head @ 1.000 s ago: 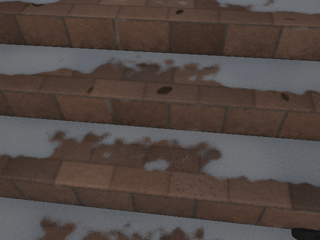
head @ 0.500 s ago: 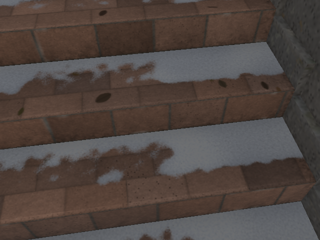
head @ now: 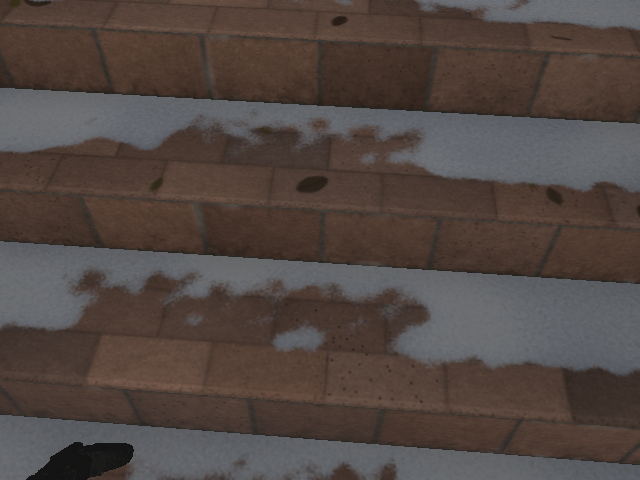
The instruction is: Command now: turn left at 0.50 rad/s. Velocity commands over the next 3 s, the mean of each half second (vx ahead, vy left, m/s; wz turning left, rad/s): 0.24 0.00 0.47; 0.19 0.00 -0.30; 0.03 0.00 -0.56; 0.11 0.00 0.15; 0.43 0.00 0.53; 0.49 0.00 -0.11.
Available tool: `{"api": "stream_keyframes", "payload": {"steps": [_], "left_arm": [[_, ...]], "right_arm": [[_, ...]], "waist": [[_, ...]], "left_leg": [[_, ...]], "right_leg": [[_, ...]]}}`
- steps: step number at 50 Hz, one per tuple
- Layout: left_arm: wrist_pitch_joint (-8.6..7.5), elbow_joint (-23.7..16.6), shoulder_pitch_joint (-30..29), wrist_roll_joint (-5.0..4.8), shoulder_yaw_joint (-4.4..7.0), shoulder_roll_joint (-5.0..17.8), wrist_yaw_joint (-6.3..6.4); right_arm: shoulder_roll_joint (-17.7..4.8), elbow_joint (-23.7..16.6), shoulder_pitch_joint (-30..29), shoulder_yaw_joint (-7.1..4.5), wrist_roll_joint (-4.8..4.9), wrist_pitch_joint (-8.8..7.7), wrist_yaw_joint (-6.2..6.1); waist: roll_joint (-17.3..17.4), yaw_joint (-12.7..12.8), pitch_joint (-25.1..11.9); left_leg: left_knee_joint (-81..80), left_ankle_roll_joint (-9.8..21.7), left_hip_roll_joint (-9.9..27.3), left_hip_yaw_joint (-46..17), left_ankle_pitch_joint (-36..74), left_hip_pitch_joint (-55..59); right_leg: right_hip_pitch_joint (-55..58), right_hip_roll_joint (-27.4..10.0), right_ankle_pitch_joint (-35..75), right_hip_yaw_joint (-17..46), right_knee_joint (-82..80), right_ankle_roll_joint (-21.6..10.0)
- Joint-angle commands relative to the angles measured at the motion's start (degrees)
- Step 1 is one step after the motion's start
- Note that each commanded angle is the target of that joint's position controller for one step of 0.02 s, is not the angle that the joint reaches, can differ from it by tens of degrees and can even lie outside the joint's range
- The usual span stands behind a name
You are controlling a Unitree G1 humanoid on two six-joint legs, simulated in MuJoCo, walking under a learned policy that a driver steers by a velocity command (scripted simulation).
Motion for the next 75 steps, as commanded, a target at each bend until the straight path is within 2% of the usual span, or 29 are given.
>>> {"api": "stream_keyframes", "payload": {"steps": [1, 3, 5, 6, 7, 8, 11, 13, 18, 26, 27, 28, 29, 32, 34, 35, 36, 37, 39, 41, 43, 51, 55, 62, 64, 65, 67, 71, 75], "left_arm": [[-0.02, -3.3, 3.8, 0.33, -0.37, -0.3, -2.84], [-0.35, -1.0, 9.2, -1.74, -0.64, -0.5, -4.34], [-1.08, -0.9, 12.1, -0.67, 0.57, 2.5, -3.66], [-2.28, -0.8, 17.7, -1.64, 1.06, 4.3, -2.98], [-3.7, -0.4, 18.0, -0.83, 3.38, 13.4, -2.24], [-4.53, -0.3, 12.6, 0.92, 1.47, 9.0, -1.69], [-4.39, 0.9, 6.3, -0.63, -3.54, -2.6, -2.77], [-4.07, 2.9, 10.0, -0.2, -4.16, -3.9, -2.71], [-3.55, 17.1, 32.0, 2.85, -4.34, -2.9, -6.47], [-2.56, 29.7, 33.7, 6.88, -6.77, -9.5, -7.97], [-4.55, 28.4, 29.7, -4.59, -5.14, -7.2, -2.58], [-4.98, 27.8, 30.7, -6.42, -5.21, -6.4, -1.03], [-3.82, 32.1, 37.2, 2.83, -7.37, -8.0, -7.59], [-5.98, 28.9, 31.6, 0.6, -4.17, 2.2, -9.73], [-6.39, 28.2, 29.9, -0.65, -1.66, 5.4, -9.18], [-6.25, 25.8, 27.9, 0.04, -1.26, 2.6, -8.76], [-6.55, 23.1, 35.4, 2.62, -3.1, -5.2, -8.87], [-4.42, 23.2, 27.9, -1.88, -0.45, -2.4, -9.84], [-4.71, 23.5, 22.4, -1.93, 1.75, -3.9, -8.39], [-3.46, 24.7, 18.8, 0.35, -0.18, -9.0, -6.99], [-1.34, 23.8, 16.4, -0.35, -0.94, -11.3, -6.32], [-1.15, 17.1, 3.3, 0.23, 0.49, 1.5, -9.36], [-0.12, 12.1, -2.9, 0.52, -0.96, -0.5, -7.98], [-3.54, 9.8, -0.5, -0.87, 1.59, 2.0, -4.57], [-3.96, 10.7, 5.4, -1.84, 3.48, 8.7, -2.51], [-4.62, 12.3, 12.4, -0.02, 4.64, 10.0, -2.61], [-5.47, 12.2, 10.4, 0.98, 5.83, 11.1, -3.25], [-2.8, 6.0, -1.1, -1.11, 2.12, 2.2, -3.76], [-3.03, 1.4, -1.3, -0.66, 1.34, 2.4, -3.39]], "right_arm": [[-11.6, -6.0, -8.8, -3.21, 0.09, -0.61, -0.9], [-11.0, -5.0, -8.9, -3.56, 0.31, 0.72, 0.07], [-9.4, -1.8, 0.1, -3.9, 0.03, 1.8, 0.47], [-6.7, -1.5, 1.1, -2.95, 0.49, 2.05, 0.32], [-2.5, -5.4, -3.1, -1.63, -0.7, 0.82, 0.86], [-5.3, -3.5, -8.4, -1.6, -0.98, 0.29, 1.33], [-5.1, 0.7, -1.8, -1.77, 0.49, 1.91, -0.8], [-5.2, 0.9, -2.9, -1.56, 0.68, 2.18, 0.82], [-2.1, 2.7, -9.2, -0.02, 0.48, 1.71, 3.29], [2.6, -3.0, -22.2, 4.9, 0.57, 3.29, 3.35], [5.5, -9.2, -25.2, 5.02, 0.53, 4.22, 1.7], [4.1, -9.3, -23.5, 5.16, 1.19, 5.27, 1.51], [7.4, -11.0, -40.7, 8.08, -0.58, 7.78, 4.27], [2.3, -3.6, -22.9, 5.19, -1.14, 7.38, 6.28], [-2.0, 0.3, -16.5, 3.49, -0.46, 5.73, 4.25], [-4.6, 3.2, -3.2, 2.52, -1.07, 5.46, 2.14], [-7.0, 5.4, 9.2, 1.56, -0.61, 5.06, 1.45], [-11.3, 8.7, 17.7, -1.14, -2.91, 4.55, 1.38], [-11.2, 10.0, 3.2, -0.99, -0.85, -0.13, 1.43], [2.0, 12.0, -7.8, 2.33, -0.27, -0.3, 2.93], [7.8, 11.1, -13.3, 3.93, -0.28, -0.17, 2.13], [-6.6, 5.7, -17.5, 0.07, -1.85, -2.61, -0.21], [-11.7, 7.1, -11.9, -2.29, -1.31, -3.36, -0.58], [-5.2, 7.9, -2.3, -2.37, 0.28, 0.24, -1.19], [-2.9, -0.9, -11.9, -1.44, 1.68, -1.81, -2.36], [-3.4, -3.3, -18.9, -1.27, 1.09, -1.95, -2.5], [-5.6, -1.0, -16.0, -1.81, 0.36, -1.01, -1.69], [-8.0, -1.7, -9.8, -3.52, -0.37, 0.1, -2.45], [-7.4, -0.8, -4.4, -3.5, -0.28, 1.66, -1.99]], "waist": [[6.2, 3.6, -3.1], [6.4, 3.2, -5.0], [3.2, 1.4, -6.1], [-2.4, 3.6, -6.0], [-18.9, 3.3, -1.9], [-6.0, 2.4, 0.9], [-8.0, -2.1, -0.4], [-2.8, -0.1, -0.3], [-9.3, 7.7, 5.4], [-2.5, 4.0, 7.5], [-0.8, -0.5, 15.7], [2.8, 0.8, 14.3], [-10.2, 5.1, 0.0], [-12.1, -3.8, -1.7], [-14.3, -5.8, -7.0], [-6.8, -8.4, -21.7], [12.9, -8.1, -38.8], [13.5, -12.1, -31.8], [6.1, -4.5, -12.3], [-3.8, 1.5, -6.7], [-0.8, 5.3, -4.3], [1.0, 6.3, -5.5], [2.9, 1.4, -4.6], [-0.6, -1.3, -4.8], [-12.8, 1.2, -9.7], [-13.1, 6.6, -8.5], [-8.4, 5.4, -9.3], [0.1, -1.7, -6.9], [-4.3, -2.3, -8.4]], "left_leg": [[-7.5, 10.2, 8.7, -11.3, 21.9, -0.5], [-4.3, 11.0, 10.4, -15.9, 19.1, 2.8], [-1.1, 9.1, 8.6, -19.2, -10.5, -3.6], [11.7, 4.5, 4.0, -14.9, -18.5, -16.5], [26.9, -1.5, -5.5, -4.6, -18.3, -35.9], [44.4, -1.2, 0.5, -6.3, -8.4, -40.1], [71.2, 0.3, 1.4, -2.6, 4.1, -41.1], [70.5, -0.2, 2.5, 0.0, 5.1, -42.2], [84.0, 4.0, 1.5, 1.7, 5.7, -60.9], [76.6, 13.3, 10.6, 11.5, 9.6, -72.2], [73.8, 3.7, 10.6, 14.9, -3.9, -55.3], [64.2, 0.9, 10.5, 18.9, 1.0, -42.0], [58.6, 4.6, 11.0, 14.7, -1.5, -40.1], [47.6, 4.8, 3.3, 21.6, -2.6, -24.5], [29.1, 6.0, 0.3, 19.9, 1.9, -6.3], [28.0, 11.7, 7.8, 7.8, 35.4, 21.8], [12.1, 23.5, 24.2, -22.6, 39.5, 43.3], [-2.5, 24.0, 29.3, -39.7, 27.9, 30.7], [-3.2, 17.2, 26.6, -24.3, 11.1, 4.5], [-4.0, 13.2, 23.8, -9.9, 4.8, -5.7], [-8.3, 11.4, 21.8, -3.1, 9.1, -11.0], [-16.5, 9.6, 17.2, 22.2, 24.7, -9.3], [-13.1, 12.4, 23.3, 20.5, 33.1, 12.7], [-3.3, 5.2, 22.2, 20.4, 3.6, 19.8], [11.4, -4.8, 5.8, 26.4, -10.0, -5.2], [23.2, -6.8, 4.9, 20.4, -20.8, -16.0], [47.7, -8.2, 5.2, 10.3, -26.6, -25.6], [58.4, -6.7, 6.0, 2.9, -15.1, -22.2], [52.6, -11.8, 4.0, 7.2, -9.2, -16.3]], "right_leg": [[10.5, 0.9, -3.3, -4.2, -18.4, -0.9], [16.5, 1.4, 12.5, -4.5, -35.6, -2.9], [29.1, -2.2, 13.6, -2.8, -40.2, -7.2], [36.6, -10.2, 6.6, 7.1, -38.8, -15.5], [37.4, -25.9, -8.9, 39.8, -52.2, -33.8], [31.0, -27.2, -21.9, 41.4, -56.6, -31.8], [22.2, -18.6, -10.8, 18.0, -51.1, -19.6], [24.6, -15.9, -3.9, 9.7, -51.7, -18.7], [36.6, -18.5, 5.2, 9.4, -52.2, -25.0], [30.0, -16.9, 14.2, 0.7, -61.3, -23.2], [14.6, -13.4, 12.7, -2.1, -65.1, -17.9], [9.3, -13.4, 23.2, -3.1, -69.5, -19.0], [12.4, -19.1, 24.2, -0.3, -69.5, -21.6], [26.4, -17.7, 88.6, -7.1, -56.6, -20.1], [32.1, -17.8, 100.3, -6.0, -47.4, -14.5], [18.6, -14.2, 83.1, -5.0, -31.1, -10.2], [0.6, -3.8, 24.3, 1.1, -17.0, -8.6], [-3.3, 0.7, 13.3, 9.5, 17.1, -8.8], [-11.4, -1.4, 18.5, 11.1, 42.3, -9.3], [-12.2, -5.2, 18.3, 7.3, 41.8, -12.9], [-13.2, -5.2, 14.8, 7.6, 40.0, -15.6], [0.5, -7.5, 16.1, -4.3, 19.6, -10.2], [-0.8, -10.0, 5.6, -3.0, -8.0, -7.0], [14.2, -3.6, 27.5, -5.3, -42.2, -14.6], [33.2, -17.4, 52.0, 17.9, -40.0, -29.6], [38.5, -18.4, 53.2, 19.6, -41.6, -29.9], [40.0, -19.1, 65.2, 18.0, -39.5, -29.5], [21.9, -17.4, 54.3, 15.6, -42.1, -29.0], [18.0, -12.5, 49.6, 11.0, -41.1, -26.1]]}}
